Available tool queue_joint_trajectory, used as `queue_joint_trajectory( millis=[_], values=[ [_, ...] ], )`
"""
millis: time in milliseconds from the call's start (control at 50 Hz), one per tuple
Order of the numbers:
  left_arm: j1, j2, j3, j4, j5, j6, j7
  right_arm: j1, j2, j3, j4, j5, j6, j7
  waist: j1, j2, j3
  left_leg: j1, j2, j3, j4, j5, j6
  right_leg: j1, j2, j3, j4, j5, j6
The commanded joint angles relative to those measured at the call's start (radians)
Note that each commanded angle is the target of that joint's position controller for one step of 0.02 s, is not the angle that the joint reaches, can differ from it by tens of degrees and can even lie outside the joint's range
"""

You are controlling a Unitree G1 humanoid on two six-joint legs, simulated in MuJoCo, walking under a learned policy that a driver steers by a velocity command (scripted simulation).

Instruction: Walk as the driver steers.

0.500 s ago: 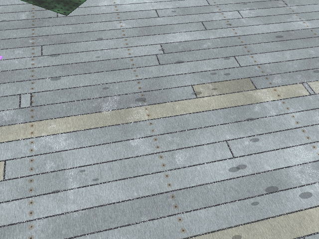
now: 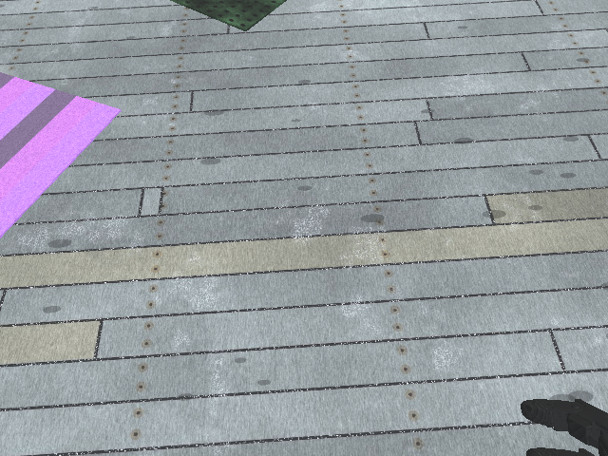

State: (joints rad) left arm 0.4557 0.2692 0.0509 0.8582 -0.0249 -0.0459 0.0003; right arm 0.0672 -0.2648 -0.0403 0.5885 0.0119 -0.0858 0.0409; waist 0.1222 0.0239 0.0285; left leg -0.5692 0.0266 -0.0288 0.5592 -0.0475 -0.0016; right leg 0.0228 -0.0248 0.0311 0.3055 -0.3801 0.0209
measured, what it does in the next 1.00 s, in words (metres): walks ahead, turning right: left foot, then right foot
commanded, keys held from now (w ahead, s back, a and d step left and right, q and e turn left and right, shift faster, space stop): e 1.00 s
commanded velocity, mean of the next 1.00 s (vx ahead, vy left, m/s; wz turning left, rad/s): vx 0.07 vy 0.00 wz -0.50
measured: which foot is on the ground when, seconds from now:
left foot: up 0.00-0.02, down 0.04-0.48, up 0.50-0.90, down 0.92-1.00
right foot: down 0.00-0.04, up 0.06-0.46, down 0.48-0.92, up 0.94-1.00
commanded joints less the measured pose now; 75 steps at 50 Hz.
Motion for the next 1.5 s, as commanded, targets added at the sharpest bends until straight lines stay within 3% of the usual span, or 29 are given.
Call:
queue_joint_trajectory(
  millis=[20, 40, 60, 80, 100, 140, 180, 240, 440, 460, 480, 500, 520, 540, 580, 720, 900, 920, 940, 960, 980, 1040, 1200, 1300, 1340, 1360, 1380, 1420, 1500],
  values=[
    [-0.077, 0.193, 0.045, -0.075, -0.009, -0.007, 0.010, 0.118, -0.140, -0.061, -0.037, -0.015, -0.023, -0.008, -0.172, -0.150, -0.094, 0.393, -0.056, 0.039, -0.118, 0.155, 0.053, -0.141, -0.123, 0.103, 0.169, 0.775, -0.096],
    [-0.090, 0.149, 0.031, -0.106, 0.011, -0.015, 0.009, 0.243, -0.197, -0.078, -0.021, -0.034, -0.020, -0.023, -0.228, -0.101, -0.210, 0.646, 0.071, -0.050, -0.060, 0.376, 0.099, -0.283, -0.066, 0.078, 0.373, 0.573, -0.050],
    [0.025, 0.033, -0.005, -0.125, 0.042, -0.021, 0.007, 0.315, -0.276, -0.088, -0.027, -0.062, -0.001, -0.040, -0.193, 0.205, -0.395, 0.970, 0.400, -0.356, 0.024, 0.748, 0.237, -0.569, 0.053, 0.020, 0.758, -0.157, 0.023],
    [0.102, 0.094, 0.003, -0.104, 0.011, -0.021, 0.008, 0.311, -0.247, -0.077, -0.036, -0.054, 0.017, -0.038, -0.194, 0.277, -0.552, 0.952, 0.479, -0.526, -0.048, 0.676, 0.330, -0.594, 0.070, 0.134, 0.962, -0.336, 0.039],
    [0.024, 0.169, 0.028, -0.112, -0.017, -0.009, 0.012, 0.258, -0.195, -0.066, -0.035, -0.038, 0.030, -0.037, -0.196, 0.190, -0.437, 0.846, 0.411, -0.412, -0.101, 0.503, 0.307, -0.670, 0.018, 0.105, 1.029, -0.268, 0.047],
    [-0.078, 0.151, 0.032, -0.126, -0.004, 0.027, 0.027, 0.148, -0.104, -0.037, -0.018, -0.017, 0.036, -0.039, -0.155, 0.091, -0.219, 0.602, 0.306, -0.219, -0.155, 0.392, 0.246, -0.696, -0.042, 0.047, 0.972, -0.161, 0.054],
    [-0.050, 0.112, 0.033, -0.132, 0.002, 0.072, 0.034, 0.057, -0.106, -0.040, -0.003, -0.035, 0.030, -0.035, -0.089, 0.122, -0.134, 0.354, 0.261, -0.098, -0.244, 0.310, 0.228, -0.546, -0.055, 0.019, 0.908, -0.098, 0.066],
    [-0.085, 0.088, 0.033, -0.170, 0.014, 0.094, 0.037, -0.003, -0.130, -0.053, 0.013, -0.041, 0.018, -0.044, -0.069, 0.116, -0.098, 0.268, 0.276, -0.021, -0.305, 0.236, 0.246, -0.499, -0.063, -0.002, 0.770, -0.014, 0.064],
    [-0.237, 0.130, 0.053, -0.281, 0.018, 0.113, -0.018, -0.001, -0.198, -0.079, 0.074, 0.013, 0.068, -0.053, -0.092, 0.064, -0.092, 0.346, 0.295, 0.089, -0.174, -0.050, 0.152, -0.324, -0.018, -0.100, 0.304, 0.141, -0.044],
    [-0.214, 0.152, 0.064, -0.277, 0.023, 0.110, -0.011, 0.044, -0.173, -0.074, 0.096, 0.011, 0.073, -0.052, -0.093, 0.027, -0.093, 0.317, 0.257, 0.122, -0.095, -0.120, 0.103, -0.254, 0.004, -0.089, 0.232, 0.207, -0.070],
    [-0.181, 0.237, 0.089, -0.283, 0.023, 0.103, 0.004, 0.093, -0.127, -0.062, 0.108, -0.013, 0.079, -0.050, -0.107, -0.165, -0.092, 0.208, 0.159, 0.219, 0.134, -0.255, 0.015, -0.152, -0.113, 0.103, 0.115, 0.494, -0.128],
    [-0.194, 0.333, 0.100, -0.327, 0.036, 0.094, 0.016, 0.064, -0.103, -0.047, 0.054, -0.050, 0.081, -0.054, -0.117, -0.397, -0.077, -0.090, -0.004, 0.216, 0.444, -0.629, -0.085, -0.058, -0.347, 0.472, 0.065, 0.693, -0.329],
    [-0.146, 0.297, 0.091, -0.323, 0.054, 0.070, 0.004, -0.022, -0.146, -0.060, 0.041, -0.034, 0.079, -0.061, -0.034, -0.269, -0.158, -0.123, -0.028, 0.027, 0.615, -0.660, -0.078, -0.080, -0.365, 0.511, 0.034, 0.652, -0.409],
    [-0.170, 0.275, 0.081, -0.316, 0.053, 0.050, -0.001, -0.029, -0.157, -0.066, 0.039, -0.009, 0.082, -0.063, -0.060, -0.211, -0.143, -0.144, -0.009, -0.014, 0.654, -0.579, -0.060, -0.087, -0.317, 0.422, 0.038, 0.605, -0.366],
    [-0.272, 0.217, 0.065, -0.327, 0.019, 0.047, 0.011, -0.003, -0.168, -0.074, 0.066, -0.019, 0.085, -0.076, -0.109, -0.133, -0.125, -0.141, 0.019, -0.036, 0.596, -0.429, -0.050, -0.114, -0.237, 0.319, 0.059, 0.543, -0.267],
    [-0.284, 0.223, 0.066, -0.347, 0.019, 0.071, 0.038, -0.004, -0.107, -0.052, 0.081, -0.012, 0.082, -0.065, -0.112, -0.144, -0.161, 0.019, -0.037, -0.042, 0.326, -0.300, -0.085, -0.148, -0.167, 0.298, 0.080, 0.517, -0.255],
    [-0.341, 0.214, 0.069, -0.365, -0.003, 0.093, 0.024, 0.076, -0.132, -0.067, 0.098, -0.003, 0.055, -0.033, -0.150, -0.185, -0.138, 0.311, -0.066, -0.032, -0.160, -0.153, -0.027, -0.236, -0.093, 0.444, 0.158, 0.399, -0.192],
    [-0.321, 0.183, 0.061, -0.366, 0.000, 0.093, 0.028, 0.109, -0.177, -0.081, 0.103, -0.014, 0.055, -0.037, -0.146, -0.127, -0.155, 0.429, 0.039, -0.101, -0.204, -0.073, 0.013, -0.323, -0.046, 0.404, 0.227, 0.256, -0.140],
    [-0.269, 0.131, 0.047, -0.376, 0.010, 0.088, 0.024, 0.085, -0.268, -0.098, 0.092, -0.032, 0.065, -0.046, -0.086, 0.136, -0.138, 0.514, 0.251, -0.319, -0.226, 0.095, 0.128, -0.508, 0.097, 0.221, 0.424, -0.061, -0.069],
    [-0.280, 0.198, 0.068, -0.383, 0.014, 0.078, 0.026, 0.083, -0.247, -0.095, 0.089, -0.057, 0.064, -0.044, -0.111, 0.251, -0.105, 0.457, 0.385, -0.479, -0.260, 0.197, 0.279, -0.622, 0.138, 0.117, 0.651, -0.277, -0.015],
    [-0.258, 0.258, 0.091, -0.359, 0.015, 0.075, 0.025, 0.043, -0.195, -0.077, 0.066, -0.050, 0.059, -0.049, -0.103, 0.158, -0.093, 0.437, 0.374, -0.419, -0.251, 0.199, 0.291, -0.627, 0.085, 0.136, 0.808, -0.227, 0.011],
    [-0.236, 0.207, 0.088, -0.319, 0.008, 0.099, 0.023, -0.019, -0.137, -0.059, 0.054, -0.014, 0.067, -0.067, -0.095, 0.106, -0.052, 0.448, 0.240, -0.199, -0.221, 0.170, 0.207, -0.670, 0.060, 0.102, 0.925, -0.073, 0.062],
    [-0.370, 0.123, 0.040, -0.388, 0.004, 0.084, -0.011, 0.116, -0.223, -0.086, 0.078, -0.005, 0.076, -0.071, -0.201, 0.158, -0.061, 0.515, 0.267, -0.112, -0.344, -0.318, 0.207, -0.596, -0.022, -0.043, 0.553, -0.035, 0.043],
    [-0.268, 0.127, 0.044, -0.347, 0.001, 0.068, -0.025, 0.092, -0.243, -0.091, 0.093, 0.027, 0.053, -0.035, -0.133, 0.125, -0.032, 0.381, 0.266, -0.014, -0.307, -0.361, 0.170, -0.327, 0.004, -0.123, 0.263, 0.051, -0.045],
    [-0.095, 0.153, 0.065, -0.273, -0.003, 0.065, -0.018, 0.097, -0.176, -0.070, 0.104, 0.022, 0.049, -0.029, -0.059, 0.040, -0.076, 0.234, 0.203, 0.088, -0.101, -0.350, 0.115, -0.051, 0.056, -0.137, 0.166, 0.074, -0.089],
    [0.044, 0.231, 0.093, -0.249, -0.007, 0.060, -0.006, 0.057, -0.102, -0.045, 0.078, -0.007, 0.043, -0.024, 0.000, -0.170, -0.103, 0.028, 0.114, 0.194, 0.278, -0.398, 0.034, 0.127, -0.115, 0.144, 0.074, 0.020, -0.160],
    [0.049, 0.361, 0.109, -0.284, 0.002, 0.034, -0.013, -0.024, -0.082, -0.037, -0.016, -0.019, 0.019, -0.027, -0.013, -0.353, -0.086, -0.343, -0.056, 0.101, 0.547, -0.567, -0.015, 0.198, -0.333, 0.700, -0.074, -0.173, -0.366],
    [-0.023, 0.205, 0.061, -0.290, 0.012, -0.009, -0.019, -0.032, -0.189, -0.061, -0.008, 0.026, -0.022, -0.010, -0.039, -0.217, 0.000, -0.402, 0.041, -0.043, 0.633, -0.421, 0.023, 0.114, -0.325, 0.609, -0.121, -0.180, -0.365],
    [-0.113, 0.175, 0.041, -0.302, 0.019, -0.009, 0.003, -0.002, -0.170, -0.061, 0.046, -0.026, -0.033, -0.001, -0.102, -0.135, 0.024, -0.228, 0.046, -0.004, 0.427, -0.150, -0.020, -0.032, -0.181, 0.330, -0.117, 0.223, -0.272]
  ],
)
